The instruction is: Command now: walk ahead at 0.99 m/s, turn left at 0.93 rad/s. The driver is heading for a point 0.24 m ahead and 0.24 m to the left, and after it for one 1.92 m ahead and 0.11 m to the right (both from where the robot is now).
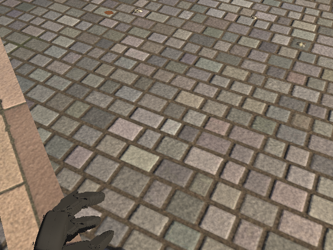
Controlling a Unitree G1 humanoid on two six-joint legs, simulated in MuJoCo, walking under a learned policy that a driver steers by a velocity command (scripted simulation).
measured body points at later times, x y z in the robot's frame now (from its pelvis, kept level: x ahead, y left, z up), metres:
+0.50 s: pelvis +0.39 -0.04 -0.01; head +0.41 -0.02 +0.44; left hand +0.21 +0.18 -0.14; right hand +0.73 -0.12 -0.04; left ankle +0.51 +0.16 -0.67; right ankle +0.31 -0.22 -0.73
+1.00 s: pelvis +0.60 +0.05 +0.00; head +0.63 +0.03 +0.45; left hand +0.68 +0.36 -0.08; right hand +0.82 -0.20 -0.11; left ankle +0.58 +0.18 -0.73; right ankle +0.70 -0.04 -0.72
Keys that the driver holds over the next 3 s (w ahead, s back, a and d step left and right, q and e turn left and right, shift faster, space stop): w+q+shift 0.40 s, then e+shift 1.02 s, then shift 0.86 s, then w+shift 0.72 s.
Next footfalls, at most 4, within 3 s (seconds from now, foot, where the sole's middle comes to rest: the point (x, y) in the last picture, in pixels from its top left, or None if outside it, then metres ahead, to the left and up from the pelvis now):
0.16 right None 0.35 -0.21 -0.77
0.60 left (116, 228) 0.61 0.19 -0.77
1.02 right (170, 198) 0.73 -0.04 -0.77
1.48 left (123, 192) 0.78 0.16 -0.77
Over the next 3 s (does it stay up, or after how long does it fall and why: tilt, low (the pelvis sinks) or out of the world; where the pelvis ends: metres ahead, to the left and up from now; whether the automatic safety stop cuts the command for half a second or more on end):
stays up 1.01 -0.03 -0.02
